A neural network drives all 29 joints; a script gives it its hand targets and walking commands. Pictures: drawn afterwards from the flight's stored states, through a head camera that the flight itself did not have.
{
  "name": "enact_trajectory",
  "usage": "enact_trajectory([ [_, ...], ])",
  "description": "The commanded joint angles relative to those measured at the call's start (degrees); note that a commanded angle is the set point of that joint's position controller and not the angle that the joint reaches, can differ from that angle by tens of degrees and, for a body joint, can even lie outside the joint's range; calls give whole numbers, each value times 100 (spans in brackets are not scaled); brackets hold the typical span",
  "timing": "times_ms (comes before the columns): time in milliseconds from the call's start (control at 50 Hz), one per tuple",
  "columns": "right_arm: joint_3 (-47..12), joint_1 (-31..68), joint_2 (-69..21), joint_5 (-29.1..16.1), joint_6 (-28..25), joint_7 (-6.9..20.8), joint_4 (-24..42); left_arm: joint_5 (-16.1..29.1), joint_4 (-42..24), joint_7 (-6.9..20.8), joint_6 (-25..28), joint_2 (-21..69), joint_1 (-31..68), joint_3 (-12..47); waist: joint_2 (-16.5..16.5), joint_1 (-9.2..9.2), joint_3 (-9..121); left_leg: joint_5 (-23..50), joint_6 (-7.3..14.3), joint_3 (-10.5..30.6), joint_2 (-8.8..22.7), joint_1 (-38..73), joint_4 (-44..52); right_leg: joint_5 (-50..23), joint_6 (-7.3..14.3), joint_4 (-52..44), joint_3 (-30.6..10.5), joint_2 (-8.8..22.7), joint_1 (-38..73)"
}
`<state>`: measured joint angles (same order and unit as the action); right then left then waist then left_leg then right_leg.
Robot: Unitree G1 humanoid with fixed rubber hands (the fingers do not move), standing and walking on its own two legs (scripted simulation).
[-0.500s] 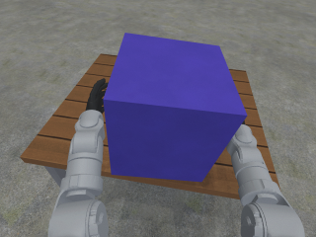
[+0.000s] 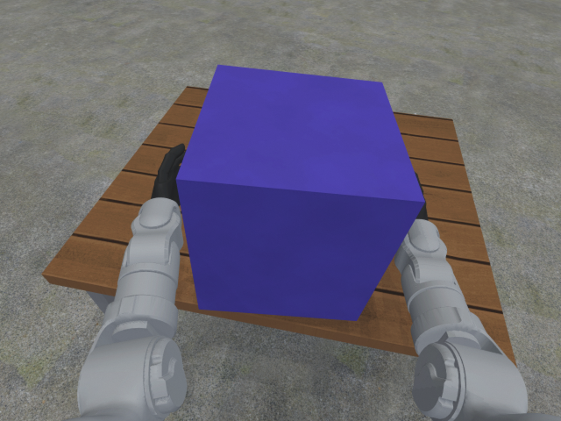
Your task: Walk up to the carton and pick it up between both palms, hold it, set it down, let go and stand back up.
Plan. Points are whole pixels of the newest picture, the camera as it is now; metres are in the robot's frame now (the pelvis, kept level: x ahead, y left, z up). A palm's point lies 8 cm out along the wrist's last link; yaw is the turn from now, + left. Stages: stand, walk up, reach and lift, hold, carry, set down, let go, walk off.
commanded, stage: set down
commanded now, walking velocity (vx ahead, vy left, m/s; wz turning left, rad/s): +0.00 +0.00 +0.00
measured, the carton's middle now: (289, 197) +0.45 +0.01 +0.07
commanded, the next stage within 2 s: none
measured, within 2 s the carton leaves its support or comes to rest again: rests again in 0.96 s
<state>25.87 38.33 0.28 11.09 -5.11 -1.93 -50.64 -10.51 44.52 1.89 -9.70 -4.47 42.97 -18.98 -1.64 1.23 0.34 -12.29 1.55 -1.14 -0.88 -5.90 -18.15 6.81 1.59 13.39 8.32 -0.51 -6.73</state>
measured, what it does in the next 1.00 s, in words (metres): stands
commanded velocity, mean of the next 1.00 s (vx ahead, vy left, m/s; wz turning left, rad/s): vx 0.00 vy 0.00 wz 0.00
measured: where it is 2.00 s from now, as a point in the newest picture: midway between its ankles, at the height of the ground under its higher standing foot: outside the picture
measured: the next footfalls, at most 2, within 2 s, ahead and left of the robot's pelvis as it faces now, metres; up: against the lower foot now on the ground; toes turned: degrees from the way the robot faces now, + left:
none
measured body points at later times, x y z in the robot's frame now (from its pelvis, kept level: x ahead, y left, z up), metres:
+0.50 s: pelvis +0.02 +0.01 +0.00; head +0.05 +0.02 +0.45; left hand +0.44 +0.19 +0.09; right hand +0.43 -0.17 +0.07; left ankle -0.03 +0.09 -0.75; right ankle +0.01 -0.10 -0.75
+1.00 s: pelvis +0.01 +0.01 +0.00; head +0.04 +0.02 +0.45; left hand +0.43 +0.19 +0.07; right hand +0.42 -0.17 +0.06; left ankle -0.03 +0.09 -0.75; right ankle +0.01 -0.10 -0.75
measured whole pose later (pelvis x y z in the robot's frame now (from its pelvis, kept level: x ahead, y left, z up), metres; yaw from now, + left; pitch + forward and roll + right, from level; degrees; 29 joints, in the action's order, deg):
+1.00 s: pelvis +0.01 +0.01 +0.00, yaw -1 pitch +6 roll -1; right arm 29.6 39.0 0.3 15.6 -11.5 -0.8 -54.5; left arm -10.2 54.3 1.1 2.9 -4.0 42.5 -21.3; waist -0.1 1.9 2.6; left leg -13.5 1.8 -2.1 -0.7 -13.4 -20.9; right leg 7.4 1.2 15.4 7.5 -0.5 -14.2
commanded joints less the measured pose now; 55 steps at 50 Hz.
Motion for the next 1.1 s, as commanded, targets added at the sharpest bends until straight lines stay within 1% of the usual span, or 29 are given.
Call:
enact_trajectory([
  [0,-2061,4218,-2328,-72,-561,720,1122,232,-730,512,433,2782,3509,1561,283,6,3208,2996,-602,-282,45,-191,-59,-2295,-221,487,-209,21,2211],
  [20,-2074,4183,-2372,-43,-578,725,1141,247,-822,496,475,2747,3512,1572,222,-13,3293,3100,-595,-262,56,-307,-85,-2439,-224,556,-201,9,2274],
  [40,-2026,4103,-2295,-12,-578,726,1051,221,-842,482,482,2760,3463,1567,242,-13,3150,3092,-592,-258,70,-370,-56,-2378,-214,522,-194,12,2279],
  [60,-2001,4125,-2268,-2,-589,731,1010,235,-721,476,496,2714,3482,1564,172,0,3150,3109,-594,-267,85,-356,-75,-2305,-222,508,-199,-25,2143],
  [80,-1987,4077,-2259,13,-606,740,1011,228,-662,459,512,2783,3424,1590,247,-8,3160,3174,-589,-215,104,-284,-81,-2284,-200,475,-198,-17,1980],
  [100,-2008,4128,-2308,24,-613,758,980,256,-630,454,547,2749,3511,1574,190,54,3365,3242,-603,-223,102,-165,-133,-2283,-222,495,-203,-9,1855],
  [120,-1871,4397,-2208,130,-575,779,1282,43,-349,486,540,2870,3614,1377,315,211,3188,2987,-521,-239,89,-127,-97,-1988,-192,450,-285,-7,2036],
  [140,-1853,4375,-2223,146,-562,778,1263,38,-364,474,564,2840,3593,1360,219,182,3320,2948,-509,-239,109,-160,-87,-2027,-205,476,-275,-15,2085],
  [160,-1863,4372,-2274,155,-582,784,1273,65,-434,450,611,2865,3670,1392,274,208,3515,3105,-528,-247,123,-136,-120,-2135,-201,509,-283,-19,2036],
  [200,-1877,4368,-2341,183,-633,815,1264,149,-522,393,717,2915,3761,1487,343,178,3839,3574,-574,-233,146,57,-260,-2346,-186,566,-285,-55,1918],
  [240,-1860,4286,-2365,222,-640,825,1167,180,-495,366,789,2904,3754,1511,358,150,3849,3792,-575,-216,154,126,-335,-2423,-176,585,-304,-62,1844],
  [340,-1728,4116,-2394,335,-555,795,908,188,-298,424,791,2817,3685,1426,273,62,3587,3720,-543,-221,152,-52,-323,-2544,-196,640,-351,-37,1840],
  [440,-1731,3952,-2469,387,-572,772,820,254,-332,440,837,2849,3534,1486,289,-29,3590,4132,-574,-180,158,16,-451,-2783,-198,721,-343,-71,1752],
  [520,-1731,3851,-2488,417,-617,764,766,251,-321,445,891,2860,3446,1511,324,-44,3567,4297,-589,-148,175,46,-498,-2769,-189,734,-330,-88,1653],
  [600,-1749,3833,-2509,441,-722,778,764,256,-313,411,1018,2882,3467,1552,374,-21,3695,4420,-605,-125,192,67,-543,-2750,-170,735,-323,-93,1576],
  [720,-1654,3654,-2499,507,-766,776,562,146,-65,428,1175,2811,3457,1439,337,-56,3509,3926,-562,-141,169,-135,-422,-2572,-162,687,-344,-52,1643],
  [880,-1380,3583,-2533,673,-778,820,420,-27,204,470,1343,2751,3568,1132,321,-71,3363,3196,-522,-189,131,-465,-236,-2286,-181,654,-360,8,1735],
  [900,-1508,3272,-2508,625,-889,820,179,9,271,434,1369,2754,3130,1134,220,-116,3369,3674,-542,-174,247,-194,-325,-2427,-198,659,-224,28,1291],
  [920,-1463,3383,-2494,604,-982,808,110,32,308,423,1446,2697,3265,1139,299,-74,3531,3955,-595,-175,272,-60,-480,-2334,-196,643,-203,12,971],
  [940,-1389,3397,-2433,614,-1050,808,16,75,360,388,1510,2696,3287,1195,337,-85,3547,4238,-622,-135,315,148,-537,-2077,-151,577,-194,-4,611],
  [960,-1324,3365,-2455,616,-1062,833,-103,-34,443,359,1535,2713,3276,1139,420,-23,3421,4181,-665,-186,337,369,-581,-1828,-88,465,-155,-42,440],
  [980,-1315,3354,-2452,624,-1061,831,-207,-56,606,363,1569,2600,3232,1049,371,-11,3199,3927,-680,-208,312,216,-576,-1767,-83,418,-206,-17,532],
  [1000,-1213,3428,-2403,691,-1031,816,-213,-72,671,392,1599,2576,3352,1003,388,-15,3173,3516,-658,-261,257,-160,-452,-1846,-85,397,-250,20,773],
  [1020,-1184,3383,-2466,744,-1013,809,-256,-72,670,419,1633,2465,3448,911,284,-21,3086,3061,-581,-299,198,-451,-304,-1897,-94,452,-293,60,1045],
  [1040,-1211,3399,-2439,749,-997,814,-201,-86,752,433,1696,2367,3383,815,252,126,3152,2718,-509,-318,208,-719,-190,-1885,-110,526,-309,97,1324],
  [1060,-1104,3409,-2384,814,-986,797,-213,-43,689,413,1738,2278,3507,843,291,-3,3204,2496,-472,-303,181,-921,-104,-1869,-122,563,-329,126,1361],
  [1080,-1118,3387,-2367,790,-987,786,-201,20,684,399,1802,2204,3547,865,279,-9,3243,2422,-470,-334,170,-965,-62,-1816,-143,570,-315,134,1364],
])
